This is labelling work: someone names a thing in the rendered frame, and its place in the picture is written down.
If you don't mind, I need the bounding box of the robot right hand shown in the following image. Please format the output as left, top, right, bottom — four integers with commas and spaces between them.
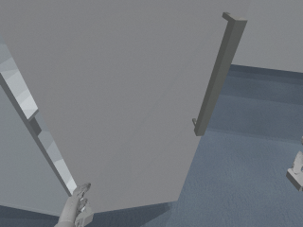
286, 136, 303, 192

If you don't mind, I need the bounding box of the robot left hand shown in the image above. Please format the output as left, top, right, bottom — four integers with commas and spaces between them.
58, 183, 95, 227

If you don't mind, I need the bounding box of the fridge door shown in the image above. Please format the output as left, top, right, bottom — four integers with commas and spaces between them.
0, 0, 252, 214

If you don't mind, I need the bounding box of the handle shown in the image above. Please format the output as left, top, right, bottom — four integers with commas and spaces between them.
192, 11, 247, 136

